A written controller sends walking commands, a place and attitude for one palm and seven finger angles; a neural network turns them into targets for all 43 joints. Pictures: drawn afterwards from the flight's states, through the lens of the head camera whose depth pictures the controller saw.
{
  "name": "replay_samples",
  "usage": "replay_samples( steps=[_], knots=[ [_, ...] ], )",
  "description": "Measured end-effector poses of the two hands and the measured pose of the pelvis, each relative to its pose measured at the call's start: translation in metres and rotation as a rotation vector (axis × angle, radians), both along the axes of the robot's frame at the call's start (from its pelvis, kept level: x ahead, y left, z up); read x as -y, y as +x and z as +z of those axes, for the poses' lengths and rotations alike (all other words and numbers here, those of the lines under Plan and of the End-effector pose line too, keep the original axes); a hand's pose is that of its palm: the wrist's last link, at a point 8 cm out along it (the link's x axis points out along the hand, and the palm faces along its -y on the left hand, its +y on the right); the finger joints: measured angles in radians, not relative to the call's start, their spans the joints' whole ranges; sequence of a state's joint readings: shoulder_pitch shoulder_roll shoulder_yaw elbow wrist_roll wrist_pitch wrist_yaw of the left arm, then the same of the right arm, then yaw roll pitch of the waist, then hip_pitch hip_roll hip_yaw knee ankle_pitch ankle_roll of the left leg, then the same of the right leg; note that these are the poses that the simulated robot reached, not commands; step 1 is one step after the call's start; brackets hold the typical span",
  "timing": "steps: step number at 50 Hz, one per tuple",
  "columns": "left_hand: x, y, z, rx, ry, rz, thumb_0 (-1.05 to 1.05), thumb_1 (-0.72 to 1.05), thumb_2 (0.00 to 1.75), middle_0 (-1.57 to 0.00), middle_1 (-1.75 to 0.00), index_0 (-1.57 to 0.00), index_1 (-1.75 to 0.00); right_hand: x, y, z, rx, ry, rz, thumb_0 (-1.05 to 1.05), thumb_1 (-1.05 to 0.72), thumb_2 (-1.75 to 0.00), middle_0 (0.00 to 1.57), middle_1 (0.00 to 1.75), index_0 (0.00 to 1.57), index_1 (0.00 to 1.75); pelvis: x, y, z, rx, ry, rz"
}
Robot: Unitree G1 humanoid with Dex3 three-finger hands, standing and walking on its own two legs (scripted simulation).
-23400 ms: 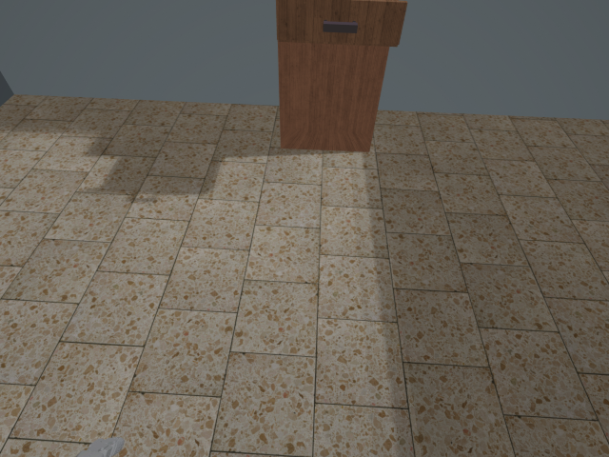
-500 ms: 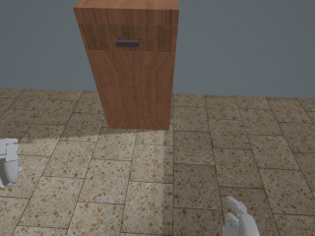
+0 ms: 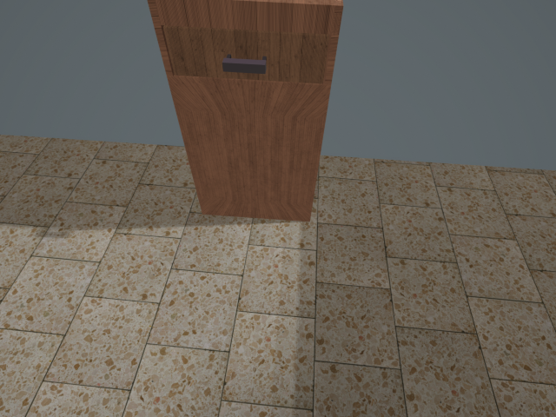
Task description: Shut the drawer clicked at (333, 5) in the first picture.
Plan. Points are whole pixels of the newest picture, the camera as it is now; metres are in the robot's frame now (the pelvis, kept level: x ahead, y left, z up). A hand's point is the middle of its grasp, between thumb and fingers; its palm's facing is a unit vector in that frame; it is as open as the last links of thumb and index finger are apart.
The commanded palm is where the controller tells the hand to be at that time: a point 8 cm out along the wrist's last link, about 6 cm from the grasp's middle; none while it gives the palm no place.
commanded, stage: let the arm hang, fingers relaxed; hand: left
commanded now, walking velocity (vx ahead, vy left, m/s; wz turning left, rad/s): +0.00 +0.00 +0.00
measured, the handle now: (245, 62) +0.98 +0.15 -0.01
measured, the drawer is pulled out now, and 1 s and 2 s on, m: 0.00 0.00 0.00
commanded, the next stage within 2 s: look to check the result in 0.60 s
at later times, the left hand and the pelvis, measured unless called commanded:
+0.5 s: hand out of the picture +0.01 +0.18 -0.17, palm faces -0.01 -0.98 -0.20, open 7.3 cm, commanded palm none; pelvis +0.00 +0.01 +0.00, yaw -2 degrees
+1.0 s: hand out of the picture +0.00 +0.17 -0.17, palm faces +0.00 -0.98 -0.19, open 7.4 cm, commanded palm none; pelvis +0.00 +0.00 +0.00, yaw -2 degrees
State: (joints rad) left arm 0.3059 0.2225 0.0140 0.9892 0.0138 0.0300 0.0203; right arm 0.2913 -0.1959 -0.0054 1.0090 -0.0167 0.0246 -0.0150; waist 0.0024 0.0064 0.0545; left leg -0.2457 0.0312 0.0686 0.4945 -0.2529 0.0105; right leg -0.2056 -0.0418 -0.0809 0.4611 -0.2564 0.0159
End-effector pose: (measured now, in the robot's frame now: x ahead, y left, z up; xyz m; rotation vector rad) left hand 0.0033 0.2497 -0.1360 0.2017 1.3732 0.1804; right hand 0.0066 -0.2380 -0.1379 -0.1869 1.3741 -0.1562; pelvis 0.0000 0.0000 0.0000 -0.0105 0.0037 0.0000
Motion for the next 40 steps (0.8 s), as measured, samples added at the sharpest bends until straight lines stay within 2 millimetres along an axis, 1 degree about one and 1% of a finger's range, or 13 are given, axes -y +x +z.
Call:
replay_samples(
  steps=[3, 6, 10, 15, 21, 29, 40],
  knots=[
    [-0.002, -0.006, 0.002, -0.030, 0.003, 0.003, 0.01, 0.91, 0.90, -0.61, -0.78, -0.61, -0.75, -0.012, -0.004, -0.004, -0.008, 0.026, -0.016, 0.00, -0.91, -0.90, 0.20, 0.30, 0.20, 0.30, -0.004, 0.001, 0.001, 0.005, 0.004, -0.007],
    [-0.001, -0.007, 0.003, -0.039, 0.001, 0.002, 0.01, 0.91, 0.90, -0.49, -0.64, -0.49, -0.62, -0.024, -0.005, -0.008, -0.009, 0.050, -0.026, 0.00, -0.91, -0.90, 0.20, 0.30, 0.20, 0.30, -0.008, 0.002, 0.002, 0.012, 0.008, -0.013],
    [0.004, -0.002, 0.002, -0.029, -0.012, 0.000, 0.01, 0.91, 0.90, -0.35, -0.48, -0.36, -0.47, -0.031, -0.012, -0.010, -0.023, 0.061, -0.041, 0.01, -0.93, -0.90, 0.20, 0.30, 0.20, 0.30, -0.011, 0.003, 0.003, 0.019, 0.012, -0.019],
    [0.013, 0.007, -0.002, -0.015, -0.037, -0.011, 0.01, 0.91, 0.90, -0.26, -0.37, -0.26, -0.37, -0.038, -0.020, -0.010, -0.034, 0.071, -0.062, 0.01, -0.93, -0.90, 0.20, 0.30, 0.20, 0.30, -0.013, 0.002, 0.003, 0.023, 0.014, -0.026],
    [0.017, 0.009, -0.004, -0.018, -0.047, -0.015, 0.01, 0.92, 0.90, -0.21, -0.32, -0.22, -0.32, -0.044, -0.030, -0.009, -0.051, 0.078, -0.084, 0.00, -0.92, -0.90, 0.20, 0.30, 0.20, 0.30, -0.012, 0.002, 0.004, 0.025, 0.014, -0.031],
    [0.021, 0.002, -0.005, -0.035, -0.053, -0.007, 0.01, 0.91, 0.90, -0.20, -0.31, -0.20, -0.30, -0.048, -0.040, -0.010, -0.076, 0.086, -0.102, 0.00, -0.91, -0.90, 0.20, 0.30, 0.20, 0.30, -0.011, 0.002, 0.004, 0.026, 0.014, -0.032],
    [0.028, -0.009, -0.005, -0.060, -0.061, 0.001, 0.01, 0.91, 0.90, -0.20, -0.30, -0.20, -0.30, -0.043, -0.042, -0.009, -0.078, 0.081, -0.108, 0.00, -0.91, -0.90, 0.20, 0.30, 0.20, 0.30, -0.008, -0.001, 0.004, 0.027, 0.013, -0.035]
  ],
)
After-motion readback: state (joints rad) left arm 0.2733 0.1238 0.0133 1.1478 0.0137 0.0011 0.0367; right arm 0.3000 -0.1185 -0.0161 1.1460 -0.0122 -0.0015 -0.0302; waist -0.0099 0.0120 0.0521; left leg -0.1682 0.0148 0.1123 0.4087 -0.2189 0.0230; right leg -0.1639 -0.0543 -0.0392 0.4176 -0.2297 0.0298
